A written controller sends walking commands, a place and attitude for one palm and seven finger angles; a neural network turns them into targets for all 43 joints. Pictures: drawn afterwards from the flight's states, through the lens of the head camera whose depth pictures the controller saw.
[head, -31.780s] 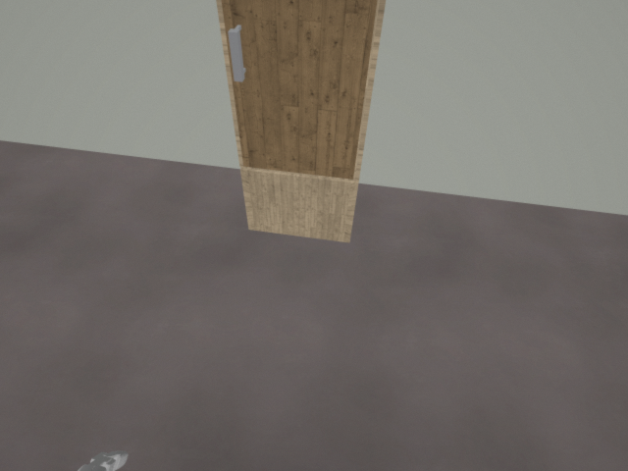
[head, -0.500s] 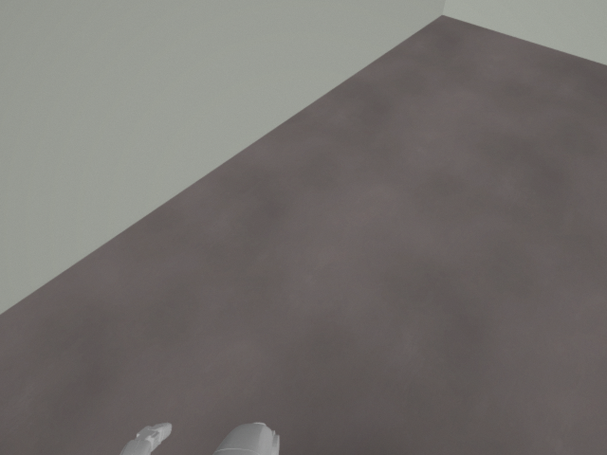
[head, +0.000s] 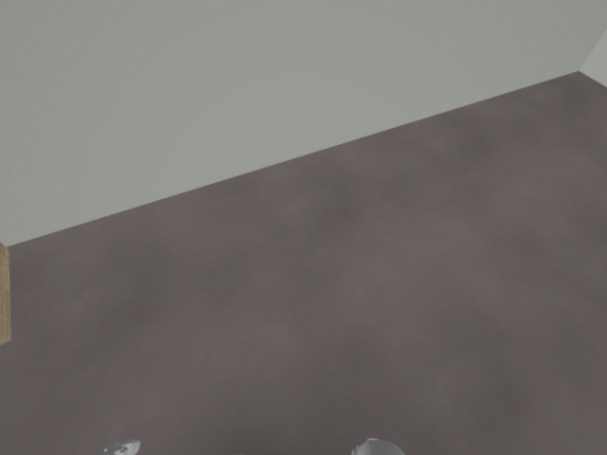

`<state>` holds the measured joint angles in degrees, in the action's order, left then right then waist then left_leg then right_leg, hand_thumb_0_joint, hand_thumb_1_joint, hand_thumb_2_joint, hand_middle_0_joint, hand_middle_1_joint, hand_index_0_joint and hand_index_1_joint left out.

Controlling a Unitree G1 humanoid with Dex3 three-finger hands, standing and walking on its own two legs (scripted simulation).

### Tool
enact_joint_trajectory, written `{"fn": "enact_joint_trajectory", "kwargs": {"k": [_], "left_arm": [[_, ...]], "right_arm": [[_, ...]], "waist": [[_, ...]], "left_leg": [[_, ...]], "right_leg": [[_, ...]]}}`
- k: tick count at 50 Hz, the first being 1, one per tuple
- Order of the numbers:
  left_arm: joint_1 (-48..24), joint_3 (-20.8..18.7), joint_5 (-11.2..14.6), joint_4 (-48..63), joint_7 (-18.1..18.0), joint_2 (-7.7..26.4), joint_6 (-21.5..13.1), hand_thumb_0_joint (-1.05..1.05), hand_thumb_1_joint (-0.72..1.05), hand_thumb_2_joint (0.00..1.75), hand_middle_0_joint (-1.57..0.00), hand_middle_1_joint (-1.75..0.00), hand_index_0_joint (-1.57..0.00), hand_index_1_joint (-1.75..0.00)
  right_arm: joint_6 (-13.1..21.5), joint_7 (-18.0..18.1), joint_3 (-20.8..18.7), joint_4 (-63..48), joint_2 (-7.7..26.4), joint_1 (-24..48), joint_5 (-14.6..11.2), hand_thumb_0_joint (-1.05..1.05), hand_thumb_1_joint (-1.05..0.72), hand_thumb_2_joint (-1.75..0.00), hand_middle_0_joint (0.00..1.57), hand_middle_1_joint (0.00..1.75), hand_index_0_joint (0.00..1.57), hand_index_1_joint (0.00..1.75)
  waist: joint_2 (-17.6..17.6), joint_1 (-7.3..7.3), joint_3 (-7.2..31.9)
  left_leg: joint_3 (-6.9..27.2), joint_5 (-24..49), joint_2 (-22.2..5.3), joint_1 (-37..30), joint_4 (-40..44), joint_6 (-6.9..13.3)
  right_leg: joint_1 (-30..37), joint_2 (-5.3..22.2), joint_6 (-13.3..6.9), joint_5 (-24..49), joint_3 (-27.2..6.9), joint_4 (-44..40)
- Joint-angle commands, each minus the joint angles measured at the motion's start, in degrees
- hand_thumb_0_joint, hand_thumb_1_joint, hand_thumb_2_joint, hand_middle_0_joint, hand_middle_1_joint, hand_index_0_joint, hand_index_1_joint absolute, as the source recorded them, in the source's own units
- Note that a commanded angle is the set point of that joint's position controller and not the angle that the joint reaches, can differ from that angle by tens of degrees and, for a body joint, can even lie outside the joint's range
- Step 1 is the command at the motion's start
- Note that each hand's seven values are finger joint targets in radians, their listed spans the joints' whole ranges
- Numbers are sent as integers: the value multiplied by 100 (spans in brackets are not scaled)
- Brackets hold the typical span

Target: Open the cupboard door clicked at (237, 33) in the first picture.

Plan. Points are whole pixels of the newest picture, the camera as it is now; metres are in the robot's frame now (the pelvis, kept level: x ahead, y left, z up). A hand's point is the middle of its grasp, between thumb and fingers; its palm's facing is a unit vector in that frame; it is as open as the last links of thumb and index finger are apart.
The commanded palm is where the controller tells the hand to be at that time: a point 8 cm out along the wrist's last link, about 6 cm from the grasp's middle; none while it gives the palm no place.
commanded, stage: turn to face it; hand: left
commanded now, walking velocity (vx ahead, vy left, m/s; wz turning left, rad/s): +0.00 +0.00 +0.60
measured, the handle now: out of the picture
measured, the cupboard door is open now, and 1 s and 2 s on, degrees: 43 43 43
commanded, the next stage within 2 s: take the last steps up to it in 1.84 s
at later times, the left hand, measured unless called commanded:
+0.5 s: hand out of the picture -0.01 +0.18 -0.19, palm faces +0.35 -0.91 -0.21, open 7.3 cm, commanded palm none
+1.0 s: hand out of the picture -0.01 +0.15 -0.15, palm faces +0.59 -0.76 -0.27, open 7.3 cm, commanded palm none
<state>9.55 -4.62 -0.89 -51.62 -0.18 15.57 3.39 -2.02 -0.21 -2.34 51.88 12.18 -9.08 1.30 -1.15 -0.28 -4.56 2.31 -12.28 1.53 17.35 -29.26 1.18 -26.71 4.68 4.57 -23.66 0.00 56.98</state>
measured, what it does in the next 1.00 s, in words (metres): steps on the spot, turning left: right foot, then left foot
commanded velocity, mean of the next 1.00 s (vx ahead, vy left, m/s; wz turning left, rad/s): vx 0.00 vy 0.00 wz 0.60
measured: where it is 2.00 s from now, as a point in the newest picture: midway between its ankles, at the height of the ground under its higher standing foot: outside the picture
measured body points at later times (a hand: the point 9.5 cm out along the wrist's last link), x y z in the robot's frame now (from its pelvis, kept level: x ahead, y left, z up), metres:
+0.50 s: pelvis +0.00 -0.02 -0.01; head +0.04 +0.01 +0.43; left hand -0.03 +0.23 -0.17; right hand +0.19 -0.25 -0.14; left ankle -0.03 +0.09 -0.74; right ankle +0.01 -0.16 -0.73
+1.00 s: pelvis +0.03 -0.06 +0.00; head +0.09 -0.04 +0.45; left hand -0.04 +0.19 -0.13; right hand +0.26 -0.22 -0.15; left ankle -0.06 +0.05 -0.66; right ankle +0.08 -0.16 -0.74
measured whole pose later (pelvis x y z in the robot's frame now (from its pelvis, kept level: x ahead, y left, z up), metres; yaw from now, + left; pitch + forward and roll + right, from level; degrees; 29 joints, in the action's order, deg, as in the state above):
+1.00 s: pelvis +0.03 -0.06 +0.00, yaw +38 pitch +0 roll +3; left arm 11.0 -2.2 -1.1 -49.9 -1.0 10.8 0.6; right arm -4.8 -1.5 -4.7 53.5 14.6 -8.3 0.8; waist 0.0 1.5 -5.9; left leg -1.3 -25.8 0.2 27.6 -60.0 -3.8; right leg -11.3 6.3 0.1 -18.3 7.8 29.5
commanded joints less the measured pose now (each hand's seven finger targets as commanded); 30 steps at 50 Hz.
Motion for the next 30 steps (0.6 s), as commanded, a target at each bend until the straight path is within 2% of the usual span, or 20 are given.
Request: {"fn": "enact_joint_trajectory", "kwargs": {"k": [1, 4, 5, 6, 7, 8, 9, 10, 12, 16, 18, 21, 22, 23, 24, 25, 26, 27, 28, 30], "left_arm": [[-108, -22, -2, 551, -36, 324, -154, 0, 90, 90, -20, -30, -20, -30], [480, -69, 23, 423, -62, 360, -223, 0, 90, 90, -20, -30, -20, -30], [713, -123, 6, 375, -93, 566, -284, 0, 90, 90, -20, -30, -20, -30], [856, -226, -80, 391, -147, 1091, -343, 0, 90, 90, -20, -30, -20, -30], [690, -217, -82, 488, -170, 1294, -328, 0, 90, 90, -20, -30, -20, -30], [360, -145, -44, 579, -175, 1063, -322, 0, 90, 90, -20, -30, -20, -30], [62, -87, -33, 617, -192, 693, -367, 0, 90, 90, -20, -30, -20, -30], [-37, -45, -18, 622, -181, 615, -375, 0, 90, 90, -20, -30, -20, -30], [-7, -13, -32, 623, -181, 534, -380, 0, 90, 90, -20, -30, -20, -30], [450, -94, -72, 436, -165, 764, -380, 0, 90, 90, -20, -30, -20, -30], [564, -151, -88, 391, -153, 892, -367, 0, 90, 90, -20, -30, -20, -30], [533, -176, -47, 314, -100, 909, -344, 0, 90, 90, -20, -30, -20, -30], [432, -183, -1, 359, -87, 862, -316, 0, 90, 90, -20, -30, -20, -30], [419, -151, 34, 493, -62, 582, -273, 0, 90, 90, -20, -30, -20, -30], [39, -10, 42, 739, -54, 223, -238, 0, 90, 90, -20, -30, -20, -30], [-295, -17, 0, 826, -80, 398, -182, 0, 90, 90, -20, -30, -20, -30], [-348, -23, -10, 881, -71, 364, -186, 0, 90, 90, -20, -30, -20, -30], [-352, -54, -20, 707, -73, 297, -181, 0, 90, 90, -20, -30, -20, -30], [-261, -68, -15, 586, -56, 351, -161, 0, 90, 90, -20, -30, -20, -30], [-83, -67, -7, 507, -16, 326, -140, 0, 90, 90, -20, -30, -20, -30]], "right_arm": [[37, 56, -417, -360, 1350, -26, 34, 0, -90, -90, 20, 30, 20, 30], [-9, 44, -459, -469, 1286, 287, -7, 0, -90, -90, 20, 30, 20, 30], [-13, 28, -442, -519, 1102, 333, -50, 0, -90, -90, 20, 30, 20, 30], [-9, -3, -396, -614, 736, 274, -105, 0, -90, -90, 20, 30, 20, 30], [1, -26, -396, -696, 774, 418, -70, 0, -90, -90, 20, 30, 20, 30], [-17, -65, -409, -645, 869, 363, -23, 0, -90, -90, 20, 30, 20, 30], [-58, -71, -430, -472, 840, 252, -4, 0, -90, -90, 20, 30, 20, 30], [-84, -88, -414, -363, 789, 166, -7, 0, -90, -90, 20, 30, 20, 30], [-121, -136, -348, -358, 610, 182, -43, 0, -90, -90, 20, 30, 20, 30], [-96, -176, -255, -437, 427, 579, -84, 0, -90, -90, 20, 30, 20, 30], [-53, -174, -226, -470, 407, 602, -90, 0, -90, -90, 20, 30, 20, 30], [3, -148, -238, -407, 517, 268, -78, 0, -90, -90, 20, 30, 20, 30], [31, -139, -287, -338, 687, -34, -70, 0, -90, -90, 20, 30, 20, 30], [78, -97, -417, -279, 1234, -399, -28, 0, -90, -90, 20, 30, 20, 30], [61, -33, -559, -221, 1778, -854, -4, 0, -90, -90, 20, 30, 20, 30], [37, 16, -547, -85, 1794, -1065, 16, 0, -90, -90, 20, 30, 20, 30], [72, 49, -498, -188, 1678, -833, 26, 0, -90, -90, 20, 30, 20, 30], [96, 98, -467, -254, 1487, -507, 43, 0, -90, -90, 20, 30, 20, 30], [94, 120, -426, -317, 1348, -186, 31, 0, -90, -90, 20, 30, 20, 30], [119, 127, -367, -367, 1244, -17, 21, 0, -90, -90, 20, 30, 20, 30]], "waist": [[1025, 144, 505], [984, -139, 666], [410, -272, 733], [-1111, -354, 805], [-1694, -364, 579], [-1099, -160, 405], [-1142, 50, 317], [-1201, 118, 361], [-1204, 111, 396], [-932, -168, 478], [-1020, -235, 552], [-956, -61, 694], [-605, 147, 785], [762, 354, 1085], [2061, 636, 1074], [1345, 690, 1101], [993, 536, 886], [1361, 424, 845], [1473, 296, 686], [1175, 142, 660]], "left_leg": [[1670, 148, -1299, -163, 1080, 753], [1655, 76, -999, 495, 623, 519], [1409, -227, -643, 979, 131, 258], [568, -1256, 71, 1929, -1114, -166], [18, -2206, 209, 1951, -2687, -318], [225, -1962, -70, 1789, -3489, -266], [233, -1617, -189, 1861, -3855, -318], [63, -1425, -255, 1799, -4017, -407], [-212, -1329, -296, 1567, -3577, -492], [-670, -1361, -219, 1077, -2083, -516], [-789, -1411, -185, 835, -1473, -470], [-880, -576, -67, -98, -266, -372], [-689, 120, -178, -775, 340, -287], [753, 1212, -1238, -1672, 618, 169], [2388, 3085, -2470, -1901, 878, 999], [2281, 2907, -2597, -1701, 774, 1321], [2074, 1947, -2366, -1244, 873, 1248], [1912, 1748, -1938, -1042, 867, 1080], [1610, 1557, -1729, -759, 907, 927], [1317, 1603, -1439, -693, 894, 765]], "right_leg": [[398, -248, -40, -134, 136, -1120], [1657, -419, -108, 624, 244, -2560], [2330, -93, -194, 725, -75, -3471], [2918, 1282, -664, 95, -1633, -4320], [2129, 2378, -1235, 318, -2417, -4620], [1609, 2197, -1378, 508, -1879, -4473], [1599, 1777, -1256, 1207, -1450, -4278], [1716, 1517, -1181, 2056, -960, -3992], [1868, 1324, -1091, 3062, -139, -3748], [2238, 1453, -1063, 3457, 161, -3480], [2338, 1586, -1080, 3610, 187, -3248], [1991, 1483, -743, 3396, 519, -2657], [1502, 1417, -525, 2960, 696, -2159], [400, 882, -149, 1328, 1038, -1054], [-758, 235, 125, -1571, 846, 174], [-810, 265, -19, -1425, 169, 789], [-801, 312, -43, -1027, 93, 885], [-792, 265, -25, -728, 24, 902], [-655, 235, -23, -426, -59, 889], [-423, 104, -17, -133, 0, 574]]}}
